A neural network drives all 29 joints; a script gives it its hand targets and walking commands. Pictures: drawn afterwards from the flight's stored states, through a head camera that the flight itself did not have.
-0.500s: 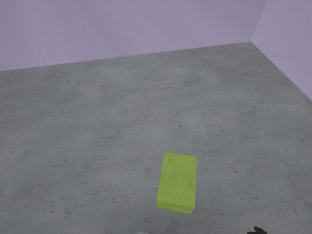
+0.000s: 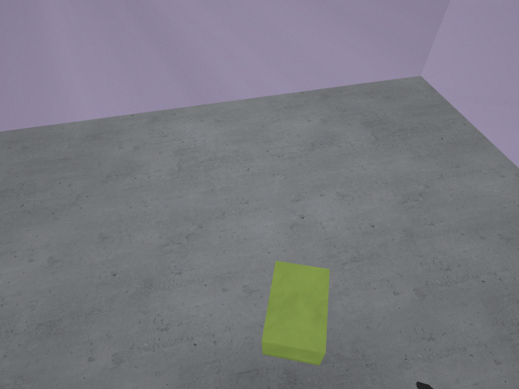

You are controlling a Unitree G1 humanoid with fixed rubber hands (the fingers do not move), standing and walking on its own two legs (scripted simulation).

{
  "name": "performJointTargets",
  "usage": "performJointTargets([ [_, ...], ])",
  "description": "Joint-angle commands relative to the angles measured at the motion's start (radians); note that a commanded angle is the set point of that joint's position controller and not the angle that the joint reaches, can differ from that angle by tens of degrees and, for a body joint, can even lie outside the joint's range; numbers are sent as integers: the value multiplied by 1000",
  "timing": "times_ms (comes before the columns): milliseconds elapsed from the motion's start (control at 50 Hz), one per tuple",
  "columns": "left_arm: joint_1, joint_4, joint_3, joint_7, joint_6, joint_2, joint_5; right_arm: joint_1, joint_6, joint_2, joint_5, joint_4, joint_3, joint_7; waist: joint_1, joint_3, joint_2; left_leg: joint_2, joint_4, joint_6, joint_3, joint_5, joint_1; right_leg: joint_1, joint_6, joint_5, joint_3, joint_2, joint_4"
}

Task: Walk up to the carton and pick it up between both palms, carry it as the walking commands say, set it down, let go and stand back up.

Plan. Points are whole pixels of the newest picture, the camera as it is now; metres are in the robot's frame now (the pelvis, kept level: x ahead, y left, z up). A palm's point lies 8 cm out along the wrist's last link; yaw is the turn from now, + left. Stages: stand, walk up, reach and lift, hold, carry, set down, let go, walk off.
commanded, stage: walk up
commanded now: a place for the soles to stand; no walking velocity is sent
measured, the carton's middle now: (296, 311) +0.48 -0.07 -0.69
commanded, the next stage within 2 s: reach and lift in 0.74 s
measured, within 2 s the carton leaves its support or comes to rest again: neither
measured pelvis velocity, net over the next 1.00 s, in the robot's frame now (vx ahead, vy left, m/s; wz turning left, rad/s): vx -0.02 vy -0.02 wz -0.12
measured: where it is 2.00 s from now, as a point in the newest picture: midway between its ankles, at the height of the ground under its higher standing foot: outside the picture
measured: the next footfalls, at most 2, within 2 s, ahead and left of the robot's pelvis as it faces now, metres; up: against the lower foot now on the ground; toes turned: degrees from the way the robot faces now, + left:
none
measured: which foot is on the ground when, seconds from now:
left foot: down 0.00-1.00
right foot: down 0.00-1.00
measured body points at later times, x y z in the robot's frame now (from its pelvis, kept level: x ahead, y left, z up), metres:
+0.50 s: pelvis -0.01 -0.01 +0.00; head +0.00 -0.01 +0.45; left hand +0.04 +0.26 -0.14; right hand +0.07 -0.27 -0.13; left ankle +0.00 +0.11 -0.73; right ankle -0.03 -0.11 -0.73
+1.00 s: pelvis -0.02 -0.02 -0.01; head +0.05 -0.02 +0.43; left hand +0.18 +0.24 -0.12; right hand +0.15 -0.28 -0.11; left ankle +0.01 +0.11 -0.73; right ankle -0.03 -0.11 -0.73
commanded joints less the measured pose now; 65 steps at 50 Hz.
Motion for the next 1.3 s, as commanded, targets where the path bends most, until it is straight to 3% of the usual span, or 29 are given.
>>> performJointTargets([
  [0,31,-25,28,3,-6,128,-1,24,-8,-112,1,-28,-21,-5,-4,0,-12,104,-73,30,-61,227,-80,63,-73,196,108,-119,-79],
  [80,28,-16,29,4,-4,129,-2,25,-9,-117,1,-14,-19,-8,-2,0,-2,109,-85,32,-68,227,-82,67,-69,182,107,-112,-75],
  [100,-4,-16,31,2,3,124,-4,20,-15,-115,9,-22,-15,-11,-8,8,-26,126,-98,34,-100,288,-82,60,-57,185,81,-100,-61],
  [180,8,-9,30,0,10,114,-6,17,-20,-128,10,-11,-16,-17,2,-23,27,140,-115,44,-126,306,-77,87,-43,149,75,-86,-58],
  [500,-4,13,31,3,8,116,-3,40,-15,-116,5,20,-16,-19,-11,11,1,108,-93,31,-91,205,-104,64,-69,83,91,-116,-120],
  [720,7,21,36,5,12,120,-3,54,-14,-116,4,29,-15,-22,-11,16,-2,107,-81,29,-88,203,-118,70,-76,64,87,-122,-123],
  [740,-349,-310,21,10,52,149,-38,-282,24,-133,-21,-256,-14,-10,-107,-27,-16,59,-36,4,111,68,-20,-74,-59,5,39,-64,-136],
  [760,-476,-450,50,19,108,141,-98,-297,80,-170,-45,-344,-29,-14,-95,-5,-46,83,-40,-5,210,-76,-99,-160,-25,-104,29,-13,-84],
  [800,-328,-414,79,-1,238,130,-113,-244,233,-168,-6,-383,-61,25,-26,41,-24,103,-85,-3,254,-222,-192,-180,-18,-154,1,-15,0],
  [860,-190,-397,149,-25,434,116,-61,-172,442,-127,-13,-362,-52,67,22,62,-5,104,-55,-2,276,-122,-148,-235,-26,-106,44,-33,9],
  [900,-112,-381,183,-37,486,88,-24,-159,498,-101,-15,-378,-30,66,46,12,-2,98,-10,-9,276,4,-118,-230,-29,1,76,-32,36],
  [940,-83,-402,210,-43,474,68,1,-145,480,-110,-25,-419,-36,61,53,-85,21,89,39,-23,257,166,-66,-218,-39,115,96,-14,67],
  [980,-109,-431,219,-46,439,60,14,-135,435,-109,-34,-446,-59,57,51,-144,30,83,82,-34,238,245,-56,-233,-43,178,110,4,97],
  [1080,-218,-446,221,-48,301,36,4,-214,296,-96,-60,-503,-125,66,24,-234,-44,72,179,-54,197,318,-180,-290,-16,375,131,19,222],
  [1160,-237,-432,229,-39,224,22,-11,-270,226,-109,-55,-460,-165,63,14,-399,-88,57,245,-63,193,369,-281,-288,7,547,148,19,316],
  [1220,-235,-452,222,-31,204,13,-24,-273,205,-102,-34,-437,-163,61,12,-488,-85,49,268,-63,195,374,-317,-313,15,546,153,20,344],
  [1280,-250,-466,211,-23,215,11,-28,-278,211,-99,-26,-418,-167,64,8,-488,-64,52,274,-58,194,344,-321,-389,12,427,141,23,336],
])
